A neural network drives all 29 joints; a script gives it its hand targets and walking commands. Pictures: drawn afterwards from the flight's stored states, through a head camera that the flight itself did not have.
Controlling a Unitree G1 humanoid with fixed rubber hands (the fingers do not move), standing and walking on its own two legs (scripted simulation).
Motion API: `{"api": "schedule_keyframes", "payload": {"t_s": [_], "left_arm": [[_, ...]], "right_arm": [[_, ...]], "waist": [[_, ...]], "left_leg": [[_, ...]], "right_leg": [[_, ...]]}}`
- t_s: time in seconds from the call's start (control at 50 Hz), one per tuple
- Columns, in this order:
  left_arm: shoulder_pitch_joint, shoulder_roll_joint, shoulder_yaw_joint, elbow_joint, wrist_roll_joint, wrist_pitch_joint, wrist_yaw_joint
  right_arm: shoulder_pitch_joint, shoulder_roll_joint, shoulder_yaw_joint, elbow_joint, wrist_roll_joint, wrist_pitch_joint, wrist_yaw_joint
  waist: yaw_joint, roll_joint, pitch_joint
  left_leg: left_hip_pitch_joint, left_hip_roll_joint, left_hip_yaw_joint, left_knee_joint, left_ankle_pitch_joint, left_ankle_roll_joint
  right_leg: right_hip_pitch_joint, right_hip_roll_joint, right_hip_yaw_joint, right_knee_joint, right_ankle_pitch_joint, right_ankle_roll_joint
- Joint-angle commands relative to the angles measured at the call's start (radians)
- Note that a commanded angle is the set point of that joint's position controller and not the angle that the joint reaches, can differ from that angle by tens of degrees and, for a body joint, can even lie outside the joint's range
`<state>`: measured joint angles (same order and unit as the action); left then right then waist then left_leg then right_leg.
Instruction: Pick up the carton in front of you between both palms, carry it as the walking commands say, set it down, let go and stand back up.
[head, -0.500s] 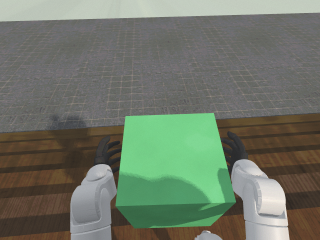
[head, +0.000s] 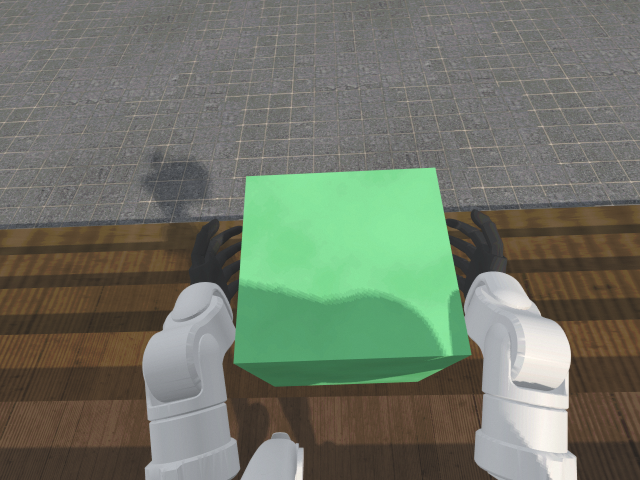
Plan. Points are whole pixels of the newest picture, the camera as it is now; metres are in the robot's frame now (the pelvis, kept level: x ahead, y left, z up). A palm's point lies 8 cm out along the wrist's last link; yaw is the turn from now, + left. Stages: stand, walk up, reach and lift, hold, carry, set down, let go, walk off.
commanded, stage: carry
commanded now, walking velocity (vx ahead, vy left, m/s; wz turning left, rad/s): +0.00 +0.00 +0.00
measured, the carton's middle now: (343, 292) +0.35 +0.01 +0.01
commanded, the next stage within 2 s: none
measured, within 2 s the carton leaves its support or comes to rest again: neither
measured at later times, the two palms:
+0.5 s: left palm (266, 193) +0.63 +0.16 -0.12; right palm (424, 199) +0.60 -0.14 -0.12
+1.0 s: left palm (276, 147) +0.92 +0.19 -0.27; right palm (390, 137) +0.95 -0.12 -0.27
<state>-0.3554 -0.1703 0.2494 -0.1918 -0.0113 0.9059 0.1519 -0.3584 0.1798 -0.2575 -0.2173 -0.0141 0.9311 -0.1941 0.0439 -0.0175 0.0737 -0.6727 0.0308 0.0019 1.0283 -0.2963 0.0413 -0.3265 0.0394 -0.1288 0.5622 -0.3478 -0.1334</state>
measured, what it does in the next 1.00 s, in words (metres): goes down: left foot 0.15 m lower, then right foot 0.15 m lower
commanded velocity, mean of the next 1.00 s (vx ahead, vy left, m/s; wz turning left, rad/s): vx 0.00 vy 0.00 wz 0.00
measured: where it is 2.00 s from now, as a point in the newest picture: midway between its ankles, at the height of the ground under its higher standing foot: (341, 235)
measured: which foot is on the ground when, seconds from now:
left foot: up 0.00-0.26, down 0.28-0.80, up 0.82-1.00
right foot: down 0.00-0.28, up 0.30-0.78, down 0.80-1.00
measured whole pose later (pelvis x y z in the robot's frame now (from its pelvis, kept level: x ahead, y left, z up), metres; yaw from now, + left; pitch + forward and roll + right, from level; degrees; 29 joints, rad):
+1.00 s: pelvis +0.62 +0.01 -0.34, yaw +0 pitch +1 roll -2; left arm -0.36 -0.11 0.17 0.05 -0.06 0.85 0.24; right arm -0.30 0.14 -0.29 0.04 -0.03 0.80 -0.23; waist 0.12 -0.01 -0.02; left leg -0.73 0.01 -0.10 1.25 -0.29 0.04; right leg -0.39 0.15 -0.13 0.87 -0.51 -0.17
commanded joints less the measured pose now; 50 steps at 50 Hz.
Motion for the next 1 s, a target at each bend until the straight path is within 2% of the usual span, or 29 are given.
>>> {"api": "schedule_keyframes", "payload": {"t_s": [0.0, 0.06, 0.14, 0.18, 0.2, 0.22, 0.24, 0.26, 0.28, 0.32, 0.36, 0.42, 0.5, 0.52, 0.58, 0.6, 0.68, 0.7, 0.72, 0.74, 0.76, 0.78, 0.8, 0.84, 0.86, 0.9, 0.92, 0.94, 0.98], "left_arm": [[-0.451, -0.638, -0.689, -0.135, -0.163, 0.010, 0.007], [-0.395, -0.575, -0.643, -0.054, -0.120, 0.031, 0.027], [-0.445, -0.573, -0.624, -0.004, -0.128, 0.050, 0.042], [-0.467, -0.551, -0.596, 0.059, -0.105, 0.065, 0.046], [-0.498, -0.544, -0.585, 0.066, -0.096, 0.075, 0.049], [-0.548, -0.555, -0.557, 0.066, -0.078, 0.087, 0.056], [-0.547, -0.547, -0.517, 0.100, -0.045, 0.105, 0.069], [-0.546, -0.500, -0.459, 0.133, -0.015, 0.117, 0.088], [-0.498, -0.468, -0.383, 0.212, 0.013, 0.124, 0.106], [-0.514, -0.479, -0.343, 0.223, 0.041, 0.104, 0.133], [-0.607, -0.579, -0.360, 0.145, -0.006, 0.079, 0.109], [-0.679, -0.684, -0.423, 0.178, -0.019, 0.024, 0.073], [-0.648, -0.810, -0.559, 0.156, -0.073, -0.051, 0.022], [-0.610, -0.816, -0.583, 0.158, -0.083, -0.067, 0.017], [-0.538, -0.794, -0.607, 0.180, -0.072, -0.110, 0.015], [-0.521, -0.788, -0.612, 0.165, -0.064, -0.122, 0.018], [-0.469, -0.758, -0.615, 0.148, -0.043, -0.150, 0.043], [-0.447, -0.719, -0.597, 0.135, -0.030, -0.153, 0.049], [-0.438, -0.680, -0.579, 0.133, -0.013, -0.150, 0.059], [-0.412, -0.641, -0.567, 0.134, -0.003, -0.144, 0.070], [-0.389, -0.621, -0.569, 0.128, -0.013, -0.140, 0.078], [-0.329, -0.603, -0.567, 0.190, -0.010, -0.124, 0.087], [-0.320, -0.593, -0.588, 0.234, -0.036, -0.110, 0.093], [-0.450, -0.598, -0.680, 0.118, -0.151, -0.101, 0.084], [-0.511, -0.639, -0.704, 0.100, -0.196, -0.092, 0.077], [-0.570, -0.656, -0.692, 0.092, -0.243, -0.075, 0.063], [-0.575, -0.697, -0.700, 0.084, -0.252, -0.080, 0.055], [-0.580, -0.718, -0.678, 0.110, -0.245, -0.076, 0.049], [-0.552, -0.759, -0.684, 0.122, -0.234, -0.089, 0.036]], "right_arm": [[-0.445, 0.638, 0.655, -0.076, 0.108, -0.012, 0.001], [-0.420, 0.566, 0.612, -0.030, 0.075, 0.013, -0.007], [-0.398, 0.530, 0.541, 0.012, 0.049, 0.040, -0.018], [-0.418, 0.492, 0.524, 0.064, 0.019, 0.062, -0.023], [-0.403, 0.465, 0.508, 0.095, 0.027, 0.071, -0.023], [-0.461, 0.481, 0.523, 0.091, 0.059, 0.074, -0.021], [-0.478, 0.480, 0.516, 0.138, 0.075, 0.084, -0.025], [-0.492, 0.470, 0.501, 0.178, 0.095, 0.086, -0.030], [-0.567, 0.487, 0.522, 0.178, 0.122, 0.089, -0.042], [-0.703, 0.554, 0.577, 0.151, 0.202, 0.074, -0.035], [-0.773, 0.713, 0.630, 0.129, 0.281, 0.047, -0.020], [-0.765, 0.810, 0.646, 0.177, 0.268, 0.007, 0.011], [-0.643, 0.861, 0.649, 0.192, 0.205, -0.064, 0.036], [-0.578, 0.851, 0.638, 0.225, 0.175, -0.084, 0.034], [-0.468, 0.791, 0.622, 0.216, 0.115, -0.135, 0.025], [-0.453, 0.786, 0.636, 0.206, 0.116, -0.150, 0.027], [-0.379, 0.761, 0.635, 0.206, 0.125, -0.184, 0.025], [-0.367, 0.748, 0.635, 0.205, 0.129, -0.193, 0.019], [-0.379, 0.731, 0.634, 0.201, 0.126, -0.198, 0.015], [-0.413, 0.698, 0.634, 0.181, 0.134, -0.193, 0.011], [-0.477, 0.677, 0.631, 0.135, 0.139, -0.184, 0.005], [-0.460, 0.628, 0.618, 0.135, 0.125, -0.168, -0.008], [-0.388, 0.543, 0.553, 0.196, 0.081, -0.150, -0.025], [-0.276, 0.460, 0.414, 0.210, 0.026, -0.138, -0.043], [-0.306, 0.459, 0.400, 0.218, 0.032, -0.132, -0.046], [-0.342, 0.479, 0.398, 0.238, 0.025, -0.125, -0.053], [-0.410, 0.529, 0.418, 0.177, 0.058, -0.134, -0.042], [-0.453, 0.558, 0.436, 0.159, 0.087, -0.137, -0.031], [-0.483, 0.588, 0.477, 0.128, 0.095, -0.149, -0.012]], "waist": [[0.020, -0.110, -0.550], [0.094, -0.050, -0.429], [0.033, -0.062, -0.328], [-0.135, -0.141, -0.429], [-0.226, -0.056, -0.457], [-0.292, 0.111, -0.422], [-0.306, 0.258, -0.320], [-0.255, 0.274, -0.217], [-0.108, 0.201, -0.245], [-0.069, -0.039, -0.295], [-0.055, 0.053, -0.431], [-0.106, 0.011, -0.411], [-0.110, 0.073, -0.483], [-0.139, 0.026, -0.479], [-0.177, 0.083, -0.432], [-0.188, 0.033, -0.396], [-0.199, 0.111, -0.371], [-0.161, 0.134, -0.360], [-0.016, 0.182, -0.473], [0.144, 0.087, -0.508], [0.268, -0.125, -0.475], [0.233, -0.253, -0.387], [0.163, -0.030, -0.311], [0.038, 0.084, -0.424], [0.017, 0.137, -0.415], [-0.035, 0.060, -0.388], [0.001, -0.023, -0.374], [0.014, -0.029, -0.356], [0.041, 0.013, -0.434]], "left_leg": [[-0.172, -0.019, 0.060, 0.077, 0.166, 0.011], [-0.306, -0.038, 0.110, -0.251, 0.455, 0.011], [0.333, -0.086, 0.172, -0.551, 0.849, 0.010], [0.696, -0.110, 0.218, -0.306, 0.849, 0.017], [0.835, -0.080, 0.174, -0.351, 0.739, 0.044], [0.877, -0.029, 0.098, -0.499, 0.712, 0.081], [0.847, 0.036, -0.004, -0.606, 0.665, 0.136], [0.847, 0.116, -0.130, -0.441, 0.983, 0.160], [0.801, 0.250, -0.353, -0.385, 1.245, 0.200], [0.666, 0.266, -0.446, -0.428, 0.794, 0.178], [0.578, 0.302, -0.590, -0.392, 0.585, 0.272], [0.548, 0.250, -0.465, -0.460, 0.552, 0.177], [0.693, 0.185, -0.322, -0.364, 0.684, 0.142], [0.784, 0.123, -0.300, -0.273, 0.582, 0.132], [0.905, 0.036, -0.226, -0.217, 0.651, 0.080], [0.849, 0.020, -0.185, -0.168, 0.625, 0.074], [0.696, -0.034, -0.107, -0.129, 0.621, 0.048], [0.558, -0.056, -0.038, -0.038, 0.653, 0.039], [0.387, -0.025, -0.002, 0.149, 0.779, 0.006], [0.213, 0.015, 0.032, 0.389, 0.851, -0.044], [0.011, -0.091, 0.109, 0.787, 0.285, -0.098], [-0.214, -0.217, 0.066, 0.945, -0.428, -0.125], [-0.302, -0.208, -0.003, 0.921, -0.397, -0.087], [-0.291, -0.051, -0.215, 0.650, -0.241, -0.020], [-0.202, -0.016, -0.205, 0.536, -0.210, -0.003], [-0.122, -0.014, -0.124, 0.253, -0.020, 0.026], [-0.094, -0.019, -0.069, 0.148, 0.029, 0.000], [-0.049, -0.018, -0.052, 0.158, 0.049, -0.011], [-0.120, 0.016, -0.072, 0.140, 0.373, 0.015]], "right_leg": [[0.594, -0.258, 0.222, 0.065, 1.122, -0.037], [0.663, -0.137, 0.207, 0.171, 0.781, -0.010], [0.110, -0.080, 0.089, 0.262, 0.461, 0.009], [-0.079, -0.130, 0.035, 0.473, 0.585, 0.045], [-0.150, -0.142, 0.018, 0.685, 0.607, 0.065], [-0.220, -0.053, -0.023, 0.982, 0.335, 0.104], [-0.309, 0.073, -0.011, 1.238, -0.172, 0.119], [-0.513, 0.101, 0.012, 1.324, -0.419, 0.107], [-0.548, 0.064, 0.112, 1.229, -0.386, 0.108], [-0.509, -0.053, 0.235, 0.954, -0.137, 0.098], [-0.443, -0.090, 0.279, 0.800, -0.065, 0.079], [-0.432, -0.084, 0.225, 0.646, 0.036, 0.085], [-0.497, -0.086, 0.163, 0.664, 0.191, 0.057], [-0.588, -0.095, 0.190, 0.547, 0.374, 0.061], [-0.633, -0.051, 0.072, 0.294, 0.424, 0.078], [-0.584, -0.037, 0.046, 0.188, 0.549, 0.084], [-0.267, 0.043, -0.066, -0.033, 0.685, 0.085], [-0.060, 0.080, -0.128, -0.074, 0.769, 0.080], [0.268, 0.108, -0.145, 0.105, 0.821, 0.066], [0.482, 0.074, -0.094, 0.100, 0.725, 0.043], [0.610, -0.033, 0.044, -0.024, 0.699, -0.051], [0.672, -0.169, 0.263, 0.008, 0.978, -0.125], [0.622, -0.234, 0.453, 0.054, 1.087, -0.167], [0.496, -0.363, 0.689, 0.063, 0.567, -0.257], [0.336, -0.346, 0.663, 0.074, 0.580, -0.244], [0.170, -0.290, 0.550, 0.059, 0.479, -0.167], [0.079, -0.309, 0.595, 0.003, 0.453, -0.178], [0.045, -0.297, 0.598, 0.004, 0.613, -0.175], [0.166, -0.228, 0.477, 0.213, 0.509, -0.126]]}}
